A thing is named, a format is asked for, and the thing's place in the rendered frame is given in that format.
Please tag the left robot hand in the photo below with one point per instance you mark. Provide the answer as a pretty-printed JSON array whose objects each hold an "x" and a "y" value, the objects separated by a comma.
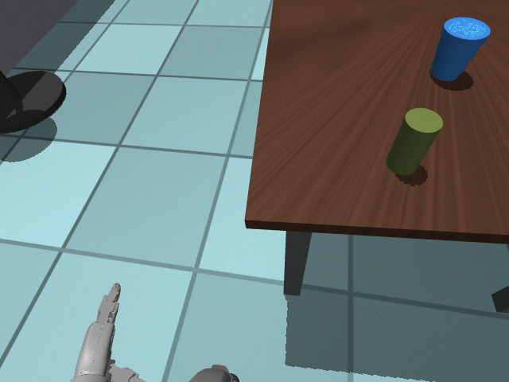
[{"x": 95, "y": 353}]

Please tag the coat stand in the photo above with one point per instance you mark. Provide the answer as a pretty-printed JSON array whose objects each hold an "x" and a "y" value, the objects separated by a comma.
[{"x": 28, "y": 98}]

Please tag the table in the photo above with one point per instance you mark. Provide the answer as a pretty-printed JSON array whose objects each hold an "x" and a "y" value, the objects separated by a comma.
[{"x": 339, "y": 78}]

